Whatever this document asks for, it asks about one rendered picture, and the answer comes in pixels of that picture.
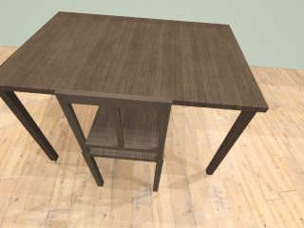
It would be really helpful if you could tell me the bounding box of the chair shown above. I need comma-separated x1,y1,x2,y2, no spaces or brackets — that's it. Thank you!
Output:
54,88,172,192

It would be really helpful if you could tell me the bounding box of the table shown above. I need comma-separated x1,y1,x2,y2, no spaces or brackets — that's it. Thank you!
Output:
0,11,269,175

